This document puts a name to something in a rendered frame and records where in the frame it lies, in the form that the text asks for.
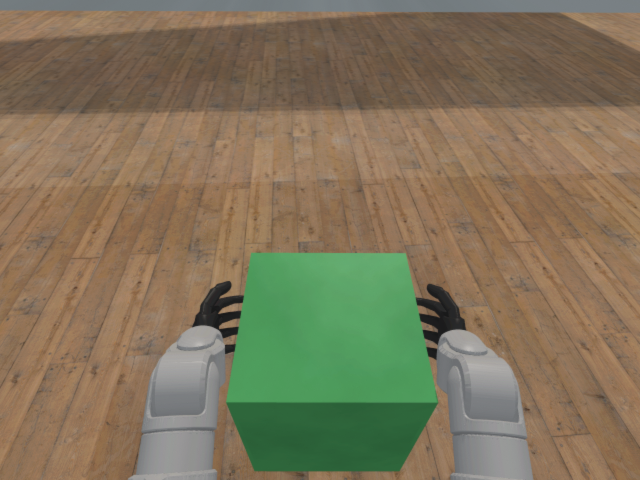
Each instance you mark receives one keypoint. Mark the carton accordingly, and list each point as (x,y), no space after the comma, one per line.
(330,369)

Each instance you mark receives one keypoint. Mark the left robot hand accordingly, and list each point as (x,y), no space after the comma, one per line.
(212,305)

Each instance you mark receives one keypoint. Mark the right robot forearm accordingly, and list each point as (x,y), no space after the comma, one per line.
(485,410)

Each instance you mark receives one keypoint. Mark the right robot hand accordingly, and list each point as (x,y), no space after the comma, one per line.
(448,312)

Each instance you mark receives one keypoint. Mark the left robot forearm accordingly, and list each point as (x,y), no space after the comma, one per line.
(181,409)

